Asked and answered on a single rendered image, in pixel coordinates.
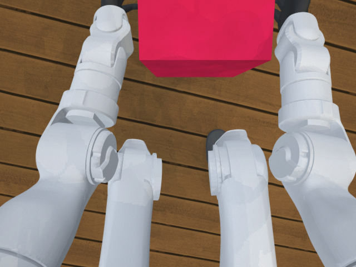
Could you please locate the robot left upper arm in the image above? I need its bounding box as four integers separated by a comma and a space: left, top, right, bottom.
0, 122, 118, 267

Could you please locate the left robot shin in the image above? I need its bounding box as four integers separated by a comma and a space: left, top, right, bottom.
107, 139, 151, 194

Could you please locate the carton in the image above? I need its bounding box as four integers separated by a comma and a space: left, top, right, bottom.
138, 0, 275, 77

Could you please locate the left robot thigh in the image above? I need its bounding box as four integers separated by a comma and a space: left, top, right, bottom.
98, 148, 162, 267

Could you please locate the robot right hand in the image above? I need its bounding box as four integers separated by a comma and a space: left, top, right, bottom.
274, 0, 311, 30

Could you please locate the left robot forearm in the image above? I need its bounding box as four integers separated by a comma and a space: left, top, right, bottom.
36, 5, 134, 168

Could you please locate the right robot forearm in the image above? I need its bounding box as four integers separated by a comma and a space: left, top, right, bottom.
275, 12, 351, 145

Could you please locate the robot right upper arm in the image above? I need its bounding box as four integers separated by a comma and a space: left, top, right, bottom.
269, 130, 356, 267

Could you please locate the robot left hand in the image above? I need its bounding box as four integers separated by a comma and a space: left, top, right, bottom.
101, 0, 138, 13

